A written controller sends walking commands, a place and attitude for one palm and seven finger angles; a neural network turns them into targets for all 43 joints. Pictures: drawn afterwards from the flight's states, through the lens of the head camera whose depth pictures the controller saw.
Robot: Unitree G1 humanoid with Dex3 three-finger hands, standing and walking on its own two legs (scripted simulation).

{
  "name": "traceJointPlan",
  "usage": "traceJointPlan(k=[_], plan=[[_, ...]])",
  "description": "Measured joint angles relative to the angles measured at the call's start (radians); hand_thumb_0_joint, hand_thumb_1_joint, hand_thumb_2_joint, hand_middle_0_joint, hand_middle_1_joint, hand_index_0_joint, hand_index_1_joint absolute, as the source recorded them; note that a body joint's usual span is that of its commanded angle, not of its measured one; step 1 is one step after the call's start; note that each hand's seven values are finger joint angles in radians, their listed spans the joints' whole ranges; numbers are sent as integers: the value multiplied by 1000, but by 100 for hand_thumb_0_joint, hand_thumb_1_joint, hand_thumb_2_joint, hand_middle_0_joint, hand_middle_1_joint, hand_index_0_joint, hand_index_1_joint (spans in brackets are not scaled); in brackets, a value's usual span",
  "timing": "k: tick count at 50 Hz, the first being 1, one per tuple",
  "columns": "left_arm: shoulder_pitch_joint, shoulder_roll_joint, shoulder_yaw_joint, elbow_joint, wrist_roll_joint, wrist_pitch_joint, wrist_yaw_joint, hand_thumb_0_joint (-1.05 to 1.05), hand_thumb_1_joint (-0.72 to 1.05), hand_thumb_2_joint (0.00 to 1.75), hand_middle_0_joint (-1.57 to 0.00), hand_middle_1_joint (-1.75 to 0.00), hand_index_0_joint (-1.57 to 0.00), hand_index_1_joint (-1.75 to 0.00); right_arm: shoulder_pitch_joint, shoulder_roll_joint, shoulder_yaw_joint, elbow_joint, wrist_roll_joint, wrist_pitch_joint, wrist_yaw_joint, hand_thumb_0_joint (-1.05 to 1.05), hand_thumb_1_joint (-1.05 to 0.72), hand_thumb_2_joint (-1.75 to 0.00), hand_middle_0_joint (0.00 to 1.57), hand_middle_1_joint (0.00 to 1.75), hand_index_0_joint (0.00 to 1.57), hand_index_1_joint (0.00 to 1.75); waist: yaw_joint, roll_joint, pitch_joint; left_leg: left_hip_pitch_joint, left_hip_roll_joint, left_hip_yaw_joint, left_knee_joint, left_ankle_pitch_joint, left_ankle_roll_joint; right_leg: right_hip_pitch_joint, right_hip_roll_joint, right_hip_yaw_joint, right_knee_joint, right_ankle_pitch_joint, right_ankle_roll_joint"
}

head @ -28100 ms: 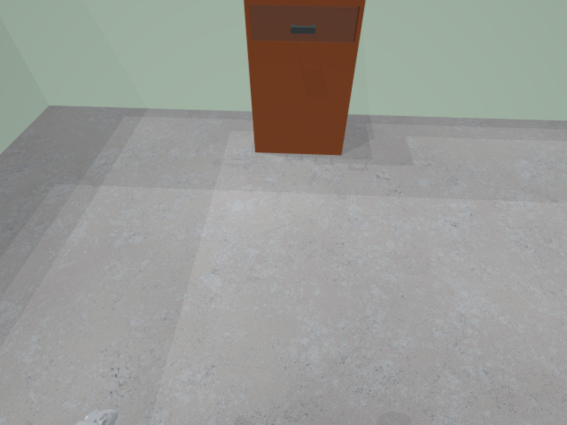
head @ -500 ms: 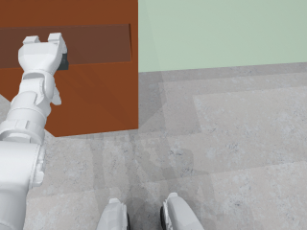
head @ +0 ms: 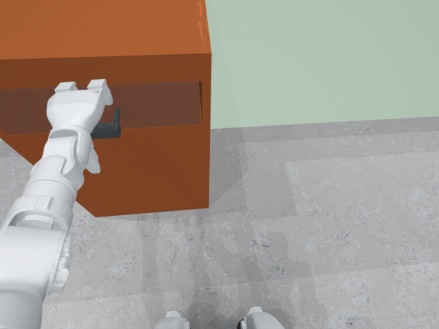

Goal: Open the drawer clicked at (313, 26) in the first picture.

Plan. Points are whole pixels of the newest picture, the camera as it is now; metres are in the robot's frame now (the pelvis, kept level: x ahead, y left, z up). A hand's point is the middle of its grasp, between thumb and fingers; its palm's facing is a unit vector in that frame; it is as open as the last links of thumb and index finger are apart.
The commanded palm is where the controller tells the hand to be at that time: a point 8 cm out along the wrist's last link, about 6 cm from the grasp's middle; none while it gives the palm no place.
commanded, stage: lift the fingers back up to retry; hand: left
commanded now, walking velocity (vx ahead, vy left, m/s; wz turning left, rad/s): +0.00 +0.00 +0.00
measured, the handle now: (95, 122) +0.54 +0.24 -0.02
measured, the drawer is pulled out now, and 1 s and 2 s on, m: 0.00 0.00 0.00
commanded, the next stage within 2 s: re-aim the fingers above the handle in 0.22 s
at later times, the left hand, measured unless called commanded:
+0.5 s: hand (83, 129) +0.48 +0.23 +0.04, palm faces -0.05 -0.02 -1.00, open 13.8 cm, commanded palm +0.46 +0.23 +0.09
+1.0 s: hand (87, 128) +0.48 +0.23 +0.04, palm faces -0.08 -0.01 -1.00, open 13.8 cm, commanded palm +0.47 +0.22 +0.09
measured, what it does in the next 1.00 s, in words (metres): stands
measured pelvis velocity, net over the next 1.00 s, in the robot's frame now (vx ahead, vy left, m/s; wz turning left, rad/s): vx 0.00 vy -0.01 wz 0.00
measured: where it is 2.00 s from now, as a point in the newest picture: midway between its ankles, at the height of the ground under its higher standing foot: outside the picture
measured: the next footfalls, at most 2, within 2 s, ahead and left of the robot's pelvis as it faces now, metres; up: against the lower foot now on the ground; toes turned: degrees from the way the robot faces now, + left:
none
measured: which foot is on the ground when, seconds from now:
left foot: down 0.00-1.00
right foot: down 0.00-1.00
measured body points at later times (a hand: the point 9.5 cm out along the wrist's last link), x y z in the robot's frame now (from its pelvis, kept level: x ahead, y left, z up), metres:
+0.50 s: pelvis +0.02 -0.01 +0.01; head +0.11 -0.01 +0.45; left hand +0.48 +0.23 +0.09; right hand +0.05 -0.28 -0.12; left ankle -0.02 +0.10 -0.69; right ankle -0.01 -0.13 -0.69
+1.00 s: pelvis +0.00 -0.01 +0.01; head +0.10 -0.01 +0.45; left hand +0.48 +0.22 +0.09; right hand -0.01 -0.28 -0.12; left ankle -0.02 +0.10 -0.69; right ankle -0.01 -0.13 -0.69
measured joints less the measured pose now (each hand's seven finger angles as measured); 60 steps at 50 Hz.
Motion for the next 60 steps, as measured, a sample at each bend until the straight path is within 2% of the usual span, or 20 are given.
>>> traceJointPlan(k=[8, 13, 19, 25, 32, 37, 42, 47, 51, 56, 60], plan=[[26, -42, -16, -12, -6, 24, -10, 0, -49, 30, -32, -120, -32, -120, -33, -1, -4, -13, 4, 21, 11, 1, -90, -90, 20, 30, 20, 30, 15, 0, -4, 94, -3, 5, -66, 7, -1, 89, -3, 5, -60, 5, -1], [55, -41, -1, -24, 0, 7, -25, 0, -49, 30, -32, -120, -32, -120, -53, 3, -6, -41, 4, 25, 9, 1, -90, -90, 20, 30, 20, 30, 21, -3, -3, 115, -2, 12, -82, 8, -3, 104, -2, 12, -66, 4, -3], [85, -38, 11, -53, 14, -24, -9, 0, -49, 30, -32, -120, -32, -120, -61, 4, -12, -47, 0, 20, 10, 0, -90, -90, 20, 30, 20, 30, 34, -6, -3, 110, -3, 9, -74, 4, -6, 98, -3, 8, -52, -6, -6], [90, -29, 17, -54, 17, -13, 8, 0, -49, 30, -32, -120, -32, -120, -62, 2, -17, -34, -1, 20, 12, 1, -90, -90, 20, 30, 20, 30, 41, -7, -4, 105, -3, 3, -65, 2, -9, 93, -2, 4, -43, -9, -9], [61, -37, -20, -41, 6, -5, -15, 0, -49, 30, -32, -120, -32, -120, -51, 2, -21, -25, 0, 17, 9, 1, -90, -90, 20, 30, 20, 30, 36, -9, 3, 105, -5, -4, -65, 10, -10, 97, -5, -4, -43, -4, -10], [43, -41, 0, -19, 21, -20, 0, 0, -49, 30, -32, -120, -32, -120, -47, -1, -13, -23, 0, 17, 6, 1, -90, -90, 20, 30, 20, 30, 20, -9, 0, 96, -3, 3, -58, 11, -9, 84, -2, 3, -34, 0, -10], [18, -15, 22, 28, 32, 3, 8, 0, -49, 30, -32, -120, -32, -120, -41, -2, -4, -29, 4, 14, 6, 1, -90, -90, 20, 30, 20, 30, 4, -8, 5, 79, 0, 13, -52, 16, -8, 61, 0, 13, -24, 5, -9], [10, 3, 16, 36, 22, 5, -11, 0, -49, 30, -32, -120, -32, -120, -18, 0, -8, -24, 5, 6, 2, 1, -90, -90, 20, 30, 20, 30, 5, -6, 9, 72, 0, 15, -54, 21, -7, 54, 1, 15, -27, 12, -7], [20, -1, 18, 16, 15, -23, -23, 0, -49, 30, -32, -120, -32, -120, -5, 0, -11, -10, 3, 3, -1, 1, -90, -90, 20, 30, 20, 30, 9, -6, 7, 71, 0, 14, -54, 22, -6, 55, 1, 15, -31, 15, -6], [29, -8, 23, 6, 23, -36, -4, 0, -49, 30, -32, -120, -32, -120, -5, -1, -12, -2, 0, 3, 2, 1, -90, -90, 20, 30, 20, 30, 6, -8, 0, 64, 0, 13, -48, 20, -5, 50, 0, 14, -27, 14, -5], [28, -11, 26, 14, 26, -20, 13, 0, -49, 30, -32, -120, -32, -120, -15, -3, -11, -2, 0, 4, 7, 1, -90, -90, 20, 30, 20, 30, 6, -8, -1, 64, -1, 15, -46, 20, -3, 50, 0, 16, -26, 15, -3]])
